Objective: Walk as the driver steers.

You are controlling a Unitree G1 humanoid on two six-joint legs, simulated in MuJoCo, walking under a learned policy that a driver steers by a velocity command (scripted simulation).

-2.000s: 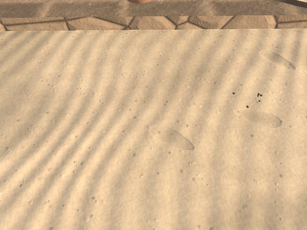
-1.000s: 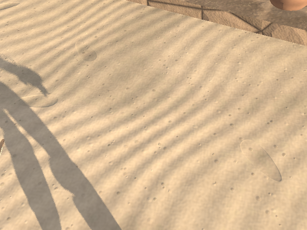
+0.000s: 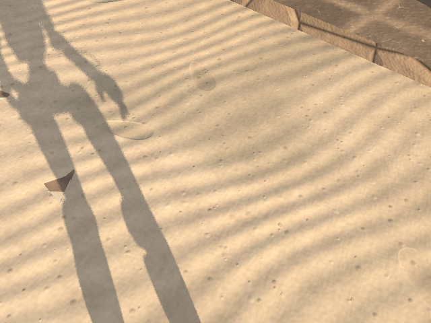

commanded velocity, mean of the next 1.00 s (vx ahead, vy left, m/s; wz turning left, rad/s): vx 0.31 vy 0.00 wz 0.01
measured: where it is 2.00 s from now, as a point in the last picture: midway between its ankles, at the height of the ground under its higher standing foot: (227, 232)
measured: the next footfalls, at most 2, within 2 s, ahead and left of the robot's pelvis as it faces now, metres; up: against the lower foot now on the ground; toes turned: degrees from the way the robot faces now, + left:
right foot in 0.86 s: +0.44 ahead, -0.11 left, +0.00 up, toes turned -1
left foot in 1.42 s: +0.74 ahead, +0.13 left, +0.00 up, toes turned -1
